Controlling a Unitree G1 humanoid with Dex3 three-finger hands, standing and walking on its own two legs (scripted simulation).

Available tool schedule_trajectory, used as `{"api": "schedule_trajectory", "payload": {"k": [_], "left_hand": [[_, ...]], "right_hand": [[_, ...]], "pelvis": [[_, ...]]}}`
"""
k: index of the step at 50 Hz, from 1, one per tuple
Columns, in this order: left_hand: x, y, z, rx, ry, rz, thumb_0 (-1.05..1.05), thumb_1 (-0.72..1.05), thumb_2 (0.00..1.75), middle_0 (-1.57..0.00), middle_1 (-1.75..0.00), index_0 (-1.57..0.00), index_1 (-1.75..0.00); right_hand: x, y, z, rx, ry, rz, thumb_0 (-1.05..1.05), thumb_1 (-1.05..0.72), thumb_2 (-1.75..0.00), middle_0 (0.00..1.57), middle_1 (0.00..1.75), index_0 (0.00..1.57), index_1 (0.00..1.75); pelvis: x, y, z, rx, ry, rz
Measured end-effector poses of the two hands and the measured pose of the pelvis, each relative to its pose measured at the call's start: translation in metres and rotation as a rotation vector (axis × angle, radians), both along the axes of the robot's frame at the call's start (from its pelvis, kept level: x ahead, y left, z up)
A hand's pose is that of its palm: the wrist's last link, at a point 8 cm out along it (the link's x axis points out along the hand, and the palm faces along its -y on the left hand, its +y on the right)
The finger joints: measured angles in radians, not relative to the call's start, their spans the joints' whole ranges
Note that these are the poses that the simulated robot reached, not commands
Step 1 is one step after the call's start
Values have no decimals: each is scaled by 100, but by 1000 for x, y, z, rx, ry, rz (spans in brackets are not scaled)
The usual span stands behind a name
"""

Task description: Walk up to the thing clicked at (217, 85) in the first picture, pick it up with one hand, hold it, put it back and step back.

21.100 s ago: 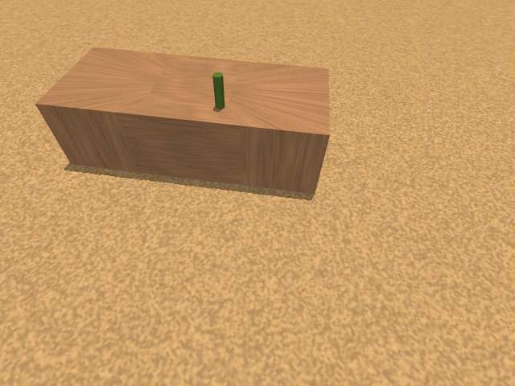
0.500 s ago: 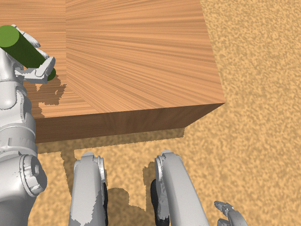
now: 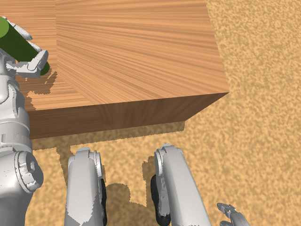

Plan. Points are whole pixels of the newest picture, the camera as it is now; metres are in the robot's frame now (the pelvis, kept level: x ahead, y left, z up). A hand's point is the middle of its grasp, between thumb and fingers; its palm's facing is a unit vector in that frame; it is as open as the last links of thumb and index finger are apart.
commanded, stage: lower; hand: left
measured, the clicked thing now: (22, 51) +0.50 +0.25 +0.02
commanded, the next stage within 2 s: loosen in 0.32 s
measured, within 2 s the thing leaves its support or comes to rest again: rests again in 0.20 s
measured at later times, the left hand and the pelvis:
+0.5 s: hand (28, 54) +0.51 +0.25 -0.01, palm faces +0.24 -0.97 -0.02, open 7.1 cm; pelvis +0.00 +0.00 -0.02, yaw +0 degrees
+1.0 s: hand (30, 53) +0.52 +0.25 -0.01, palm faces +0.24 -0.97 -0.02, open 11.2 cm; pelvis +0.00 +0.00 -0.02, yaw +0 degrees
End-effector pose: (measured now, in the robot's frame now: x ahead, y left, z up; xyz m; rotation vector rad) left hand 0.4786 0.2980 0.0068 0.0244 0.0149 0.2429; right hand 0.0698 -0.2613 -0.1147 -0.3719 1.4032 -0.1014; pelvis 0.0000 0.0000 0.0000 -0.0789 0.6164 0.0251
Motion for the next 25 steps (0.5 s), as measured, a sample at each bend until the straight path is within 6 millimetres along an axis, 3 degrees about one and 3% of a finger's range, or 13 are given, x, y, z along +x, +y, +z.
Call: {"api": "schedule_trajectory", "payload": {"k": [25], "left_hand": [[1,4,-13,-5,-16,2,-2,-25,119,-94,-125,-102,-128]], "right_hand": [[3,-4,-19,-11,-6,11,0,-92,-90,20,30,21,30]], "pelvis": [[-3,0,-19,1,-6,-5]]}}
